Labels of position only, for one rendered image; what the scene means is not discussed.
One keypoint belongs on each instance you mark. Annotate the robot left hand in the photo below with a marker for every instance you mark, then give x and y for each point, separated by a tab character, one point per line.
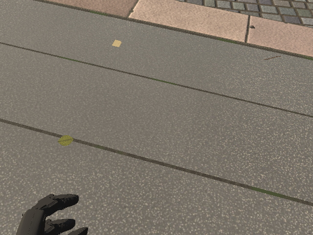
34	220

